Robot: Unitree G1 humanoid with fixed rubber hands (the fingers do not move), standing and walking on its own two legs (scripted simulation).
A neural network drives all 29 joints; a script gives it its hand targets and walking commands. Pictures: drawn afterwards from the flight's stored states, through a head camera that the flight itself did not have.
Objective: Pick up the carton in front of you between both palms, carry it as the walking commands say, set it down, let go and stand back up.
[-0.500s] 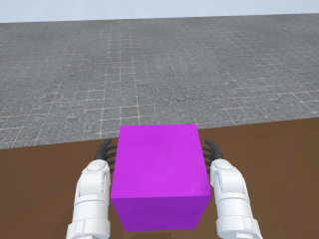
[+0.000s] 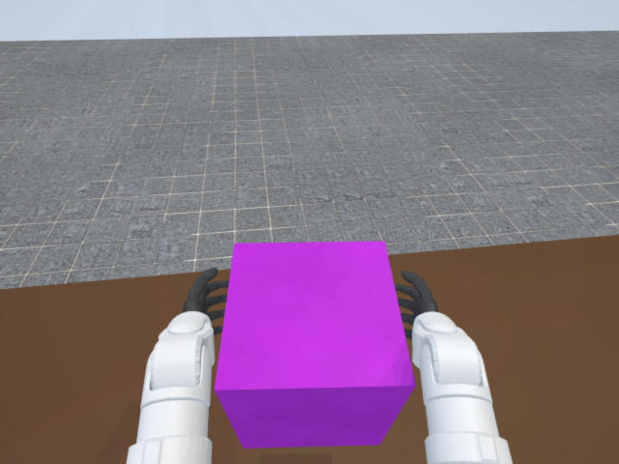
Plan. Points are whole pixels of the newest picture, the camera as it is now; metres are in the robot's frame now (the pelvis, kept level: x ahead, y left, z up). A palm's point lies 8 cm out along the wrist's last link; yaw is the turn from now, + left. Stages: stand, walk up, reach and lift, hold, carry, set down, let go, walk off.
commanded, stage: carry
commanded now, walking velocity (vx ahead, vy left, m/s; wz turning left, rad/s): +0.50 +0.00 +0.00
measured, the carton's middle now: (310, 349) +0.30 -0.01 -0.02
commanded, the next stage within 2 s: none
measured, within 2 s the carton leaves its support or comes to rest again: neither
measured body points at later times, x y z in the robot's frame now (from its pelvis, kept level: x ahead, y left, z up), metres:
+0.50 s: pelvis +0.20 +0.02 +0.00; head +0.20 +0.03 +0.45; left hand +0.48 +0.19 +0.08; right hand +0.49 -0.12 +0.08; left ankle +0.26 +0.13 -0.72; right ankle +0.08 -0.09 -0.74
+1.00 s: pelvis +0.53 +0.03 -0.02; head +0.53 +0.04 +0.43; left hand +0.81 +0.18 +0.06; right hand +0.80 -0.12 +0.06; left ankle +0.33 +0.12 -0.74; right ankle +0.67 -0.05 -0.74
